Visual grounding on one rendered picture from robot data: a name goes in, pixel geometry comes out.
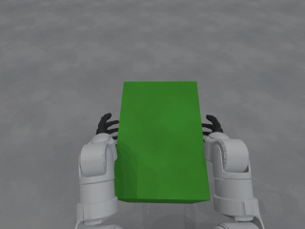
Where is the right robot forearm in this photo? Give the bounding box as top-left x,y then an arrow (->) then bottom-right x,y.
204,132 -> 265,229

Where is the right robot hand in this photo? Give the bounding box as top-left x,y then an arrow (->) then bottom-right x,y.
201,114 -> 223,143

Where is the left robot hand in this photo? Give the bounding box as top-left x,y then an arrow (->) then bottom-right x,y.
96,113 -> 119,147

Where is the carton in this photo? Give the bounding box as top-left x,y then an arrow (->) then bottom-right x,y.
113,81 -> 211,204

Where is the left robot forearm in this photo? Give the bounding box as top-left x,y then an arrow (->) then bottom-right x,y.
74,133 -> 119,229

